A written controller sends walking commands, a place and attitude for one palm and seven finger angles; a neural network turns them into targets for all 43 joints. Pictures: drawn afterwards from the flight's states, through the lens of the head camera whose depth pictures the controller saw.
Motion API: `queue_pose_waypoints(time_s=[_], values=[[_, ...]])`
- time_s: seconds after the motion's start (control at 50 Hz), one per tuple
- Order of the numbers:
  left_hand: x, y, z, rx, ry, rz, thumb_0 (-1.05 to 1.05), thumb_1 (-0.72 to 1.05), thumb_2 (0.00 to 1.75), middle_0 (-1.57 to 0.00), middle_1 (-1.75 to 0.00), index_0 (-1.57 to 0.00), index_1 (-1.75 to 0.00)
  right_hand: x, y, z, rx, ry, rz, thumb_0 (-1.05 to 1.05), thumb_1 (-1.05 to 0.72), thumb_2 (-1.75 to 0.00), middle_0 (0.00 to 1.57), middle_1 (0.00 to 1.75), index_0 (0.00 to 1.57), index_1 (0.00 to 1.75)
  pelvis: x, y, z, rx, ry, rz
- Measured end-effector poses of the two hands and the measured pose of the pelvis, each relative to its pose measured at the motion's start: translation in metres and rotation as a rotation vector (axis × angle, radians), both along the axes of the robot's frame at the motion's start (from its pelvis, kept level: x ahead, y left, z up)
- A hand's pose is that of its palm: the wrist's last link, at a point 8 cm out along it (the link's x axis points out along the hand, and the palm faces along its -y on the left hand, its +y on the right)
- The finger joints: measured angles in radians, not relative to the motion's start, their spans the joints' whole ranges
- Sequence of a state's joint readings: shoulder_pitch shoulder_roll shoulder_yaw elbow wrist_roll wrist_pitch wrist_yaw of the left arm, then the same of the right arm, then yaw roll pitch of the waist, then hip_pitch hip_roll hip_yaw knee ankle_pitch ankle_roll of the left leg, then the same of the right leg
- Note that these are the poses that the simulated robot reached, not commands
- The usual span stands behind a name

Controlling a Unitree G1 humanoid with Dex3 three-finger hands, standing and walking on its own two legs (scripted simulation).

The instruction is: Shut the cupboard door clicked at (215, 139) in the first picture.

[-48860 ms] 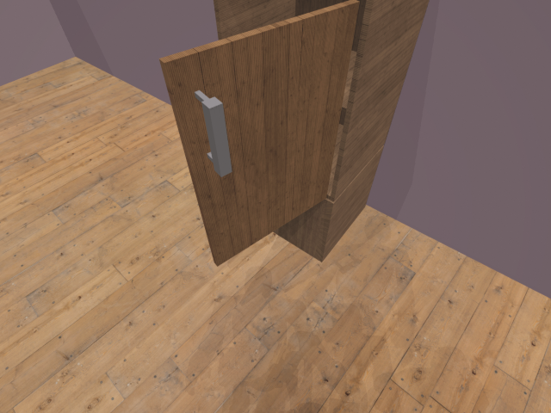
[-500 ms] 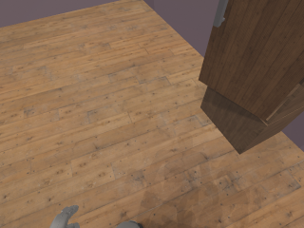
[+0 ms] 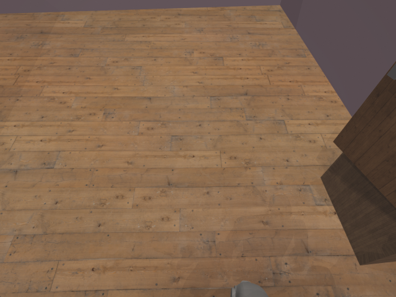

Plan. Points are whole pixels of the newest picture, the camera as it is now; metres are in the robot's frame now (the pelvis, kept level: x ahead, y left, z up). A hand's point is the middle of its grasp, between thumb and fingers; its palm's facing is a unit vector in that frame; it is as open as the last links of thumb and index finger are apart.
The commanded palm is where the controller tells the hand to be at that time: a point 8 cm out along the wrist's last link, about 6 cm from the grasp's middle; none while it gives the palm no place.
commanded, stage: walk to a spot facing it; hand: left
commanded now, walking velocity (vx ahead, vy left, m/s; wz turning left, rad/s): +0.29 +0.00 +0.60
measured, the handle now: out of the picture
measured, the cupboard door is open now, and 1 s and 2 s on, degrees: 18 18 18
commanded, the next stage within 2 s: turn to face it in 0.46 s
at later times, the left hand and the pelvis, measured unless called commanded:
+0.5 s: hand out of the picture +0.07 +0.17 -0.19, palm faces +0.38 -0.91 -0.17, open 7.4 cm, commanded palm none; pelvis +0.14 +0.01 -0.02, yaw +20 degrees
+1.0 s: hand (120, 249) +0.23 +0.21 -0.17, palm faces +0.26 -0.94 -0.20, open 7.4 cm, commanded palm none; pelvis +0.24 +0.03 +0.00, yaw +13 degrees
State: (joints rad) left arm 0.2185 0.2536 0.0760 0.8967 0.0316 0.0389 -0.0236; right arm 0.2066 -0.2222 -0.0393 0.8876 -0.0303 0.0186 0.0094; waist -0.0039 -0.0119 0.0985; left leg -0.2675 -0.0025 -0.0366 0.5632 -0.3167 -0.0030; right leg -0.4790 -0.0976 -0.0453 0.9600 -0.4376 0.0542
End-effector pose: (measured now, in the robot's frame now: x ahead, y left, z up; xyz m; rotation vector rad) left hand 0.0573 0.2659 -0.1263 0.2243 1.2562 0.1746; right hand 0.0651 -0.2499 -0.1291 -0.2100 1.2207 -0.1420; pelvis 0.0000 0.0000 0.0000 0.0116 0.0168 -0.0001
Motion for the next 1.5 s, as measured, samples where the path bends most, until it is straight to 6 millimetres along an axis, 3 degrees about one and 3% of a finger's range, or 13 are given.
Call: queue_pose_waypoints(time_s=[0.12, 0.26, 0.42, 0.5, 0.56, 0.64, 0.72, 0.9, 1.0, 1.12, 1.28, 1.44, 1.5], values=[[0.037, -0.019, 0.009, 0.043, -0.140, 0.038, 0.01, 0.90, 0.90, -0.20, -0.30, -0.20, -0.30, 0.024, -0.024, -0.023, 0.026, 0.089, 0.038, 0.01, -0.90, -0.90, 0.20, 0.30, 0.20, 0.30, 0.037, -0.027, -0.011, 0.003, -0.003, 0.094], [0.020, -0.048, 0.012, 0.007, -0.045, 0.188, 0.00, 0.90, 0.90, -0.20, -0.30, -0.20, -0.30, 0.113, -0.026, -0.004, 0.024, 0.055, 0.133, 0.01, -0.91, -0.90, 0.20, 0.30, 0.20, 0.30, 0.081, -0.030, 0.006, 0.005, -0.002, 0.206], [-0.006, -0.066, -0.010, -0.097, 0.091, 0.367, 0.01, 0.90, 0.90, -0.20, -0.30, -0.20, -0.30, 0.239, 0.035, 0.008, 0.025, -0.033, 0.348, 0.01, -0.91, -0.90, 0.19, 0.30, 0.19, 0.30, 0.125, -0.012, 0.004, 0.004, -0.006, 0.329], [-0.013, -0.050, -0.035, -0.126, 0.153, 0.426, 0.01, 0.90, 0.90, -0.20, -0.30, -0.20, -0.30, 0.292, 0.073, 0.002, 0.011, -0.138, 0.429, 0.01, -0.91, -0.90, 0.20, 0.30, 0.20, 0.30, 0.144, 0.010, -0.018, -0.025, -0.009, 0.357], [0.003, -0.029, -0.039, -0.097, 0.147, 0.445, 0.01, 0.90, 0.90, -0.20, -0.30, -0.20, -0.30, 0.307, 0.087, 0.006, -0.002, -0.155, 0.452, 0.01, -0.91, -0.90, 0.20, 0.30, 0.20, 0.30, 0.153, 0.015, -0.017, -0.019, -0.011, 0.374], [0.045, 0.001, -0.023, -0.050, 0.047, 0.445, 0.01, 0.90, 0.90, -0.20, -0.30, -0.20, -0.30, 0.312, 0.094, 0.013, -0.015, -0.126, 0.458, 0.01, -0.91, -0.90, 0.20, 0.30, 0.20, 0.30, 0.166, 0.020, -0.005, -0.026, -0.003, 0.395], [0.084, 0.015, -0.006, -0.018, -0.025, 0.414, 0.01, 0.91, 0.90, -0.20, -0.29, -0.20, -0.30, 0.309, 0.097, 0.014, 0.005, -0.090, 0.431, 0.01, -0.91, -0.90, 0.20, 0.30, 0.20, 0.30, 0.184, 0.022, 0.005, -0.029, -0.004, 0.387], [0.140, -0.007, -0.007, -0.038, 0.020, 0.303, 0.00, 0.91, 0.90, -0.20, -0.29, -0.20, -0.30, 0.299, 0.075, -0.015, 0.065, 0.010, 0.252, 0.00, -0.91, -0.90, 0.20, 0.30, 0.20, 0.30, 0.229, 0.020, -0.002, -0.010, -0.003, 0.278], [0.157, -0.010, -0.011, -0.073, 0.055, 0.277, 0.00, 0.90, 0.90, -0.20, -0.30, -0.20, -0.30, 0.290, 0.058, -0.006, 0.003, 0.048, 0.178, 0.01, -0.91, -0.90, 0.20, 0.30, 0.20, 0.30, 0.237, 0.028, 0.002, -0.013, 0.007, 0.227], [0.178, 0.016, -0.027, -0.097, 0.064, 0.237, 0.01, 0.90, 0.90, -0.20, -0.30, -0.20, -0.30, 0.281, 0.053, 0.007, -0.079, 0.009, 0.119, 0.01, -0.91, -0.90, 0.20, 0.30, 0.20, 0.30, 0.241, 0.045, -0.003, -0.023, -0.003, 0.158], [0.250, 0.046, -0.006, -0.060, -0.013, 0.086, 0.01, 0.91, 0.90, -0.20, -0.29, -0.20, -0.30, 0.247, 0.051, 0.020, -0.081, 0.032, 0.029, 0.01, -0.91, -0.90, 0.20, 0.30, 0.20, 0.30, 0.248, 0.049, 0.009, -0.052, -0.019, 0.055], [0.337, 0.026, 0.012, 0.003, -0.136, -0.103, 0.01, 0.91, 0.90, -0.20, -0.29, -0.20, -0.30, 0.208, 0.029, -0.006, -0.018, 0.084, -0.114, 0.01, -0.90, -0.90, 0.20, 0.30, 0.20, 0.30, 0.259, 0.031, -0.001, -0.039, -0.017, -0.055], [0.355, 0.011, 0.013, 0.026, -0.180, -0.157, 0.01, 0.91, 0.90, -0.20, -0.29, -0.20, -0.30, 0.201, 0.016, -0.020, -0.003, 0.106, -0.164, 0.01, -0.90, -0.90, 0.20, 0.30, 0.20, 0.30, 0.260, 0.024, -0.009, -0.034, -0.017, -0.084]])
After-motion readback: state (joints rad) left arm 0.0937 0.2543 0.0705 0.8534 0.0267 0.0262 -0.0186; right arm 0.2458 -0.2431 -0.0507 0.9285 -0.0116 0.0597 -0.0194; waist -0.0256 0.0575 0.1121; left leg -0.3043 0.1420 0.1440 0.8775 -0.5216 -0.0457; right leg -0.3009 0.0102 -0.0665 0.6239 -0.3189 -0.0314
